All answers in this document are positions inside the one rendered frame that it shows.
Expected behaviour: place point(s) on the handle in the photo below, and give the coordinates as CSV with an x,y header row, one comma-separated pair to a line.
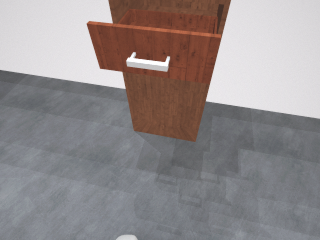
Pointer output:
x,y
147,64

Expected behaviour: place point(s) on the cabinet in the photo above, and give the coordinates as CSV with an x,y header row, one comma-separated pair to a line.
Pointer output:
x,y
164,106

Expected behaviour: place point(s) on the drawer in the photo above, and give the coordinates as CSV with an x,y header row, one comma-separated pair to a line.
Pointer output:
x,y
191,41

